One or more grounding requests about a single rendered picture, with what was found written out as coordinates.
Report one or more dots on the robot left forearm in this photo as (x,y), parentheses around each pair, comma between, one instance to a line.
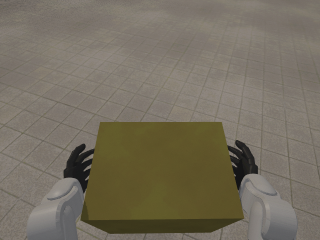
(55,217)

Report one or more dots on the robot right forearm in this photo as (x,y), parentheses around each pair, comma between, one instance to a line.
(270,217)

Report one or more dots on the carton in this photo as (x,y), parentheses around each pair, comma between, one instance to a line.
(161,177)

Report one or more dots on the right robot hand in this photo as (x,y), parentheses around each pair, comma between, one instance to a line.
(245,164)

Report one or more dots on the left robot hand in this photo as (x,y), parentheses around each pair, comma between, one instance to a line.
(75,168)

